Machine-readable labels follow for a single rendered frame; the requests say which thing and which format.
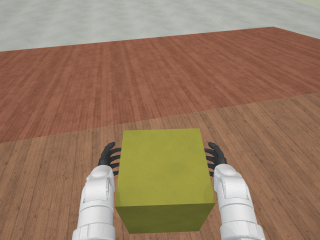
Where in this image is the right robot forearm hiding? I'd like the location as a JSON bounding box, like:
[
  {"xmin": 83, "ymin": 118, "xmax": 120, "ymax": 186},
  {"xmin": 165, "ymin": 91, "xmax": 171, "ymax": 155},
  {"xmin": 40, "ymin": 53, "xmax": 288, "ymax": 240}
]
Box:
[{"xmin": 213, "ymin": 164, "xmax": 266, "ymax": 240}]

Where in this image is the robot right hand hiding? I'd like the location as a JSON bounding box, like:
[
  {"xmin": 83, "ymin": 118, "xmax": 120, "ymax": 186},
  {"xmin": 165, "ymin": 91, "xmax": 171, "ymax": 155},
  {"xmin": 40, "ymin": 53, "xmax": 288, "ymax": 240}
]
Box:
[{"xmin": 204, "ymin": 142, "xmax": 227, "ymax": 177}]

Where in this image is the robot left hand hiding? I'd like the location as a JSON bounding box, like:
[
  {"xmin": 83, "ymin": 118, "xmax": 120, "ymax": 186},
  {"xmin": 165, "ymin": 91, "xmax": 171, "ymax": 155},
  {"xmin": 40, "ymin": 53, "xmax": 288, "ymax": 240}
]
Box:
[{"xmin": 97, "ymin": 142, "xmax": 122, "ymax": 176}]

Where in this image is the carton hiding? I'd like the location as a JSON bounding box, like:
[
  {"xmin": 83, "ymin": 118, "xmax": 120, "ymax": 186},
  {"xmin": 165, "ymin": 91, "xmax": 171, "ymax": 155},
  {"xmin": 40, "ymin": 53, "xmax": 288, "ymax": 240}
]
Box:
[{"xmin": 114, "ymin": 128, "xmax": 216, "ymax": 234}]

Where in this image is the left robot forearm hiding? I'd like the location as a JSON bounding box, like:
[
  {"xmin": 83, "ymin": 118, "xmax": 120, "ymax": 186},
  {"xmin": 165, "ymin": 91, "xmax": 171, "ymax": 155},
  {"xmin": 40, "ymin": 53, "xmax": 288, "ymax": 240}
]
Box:
[{"xmin": 72, "ymin": 165, "xmax": 116, "ymax": 240}]

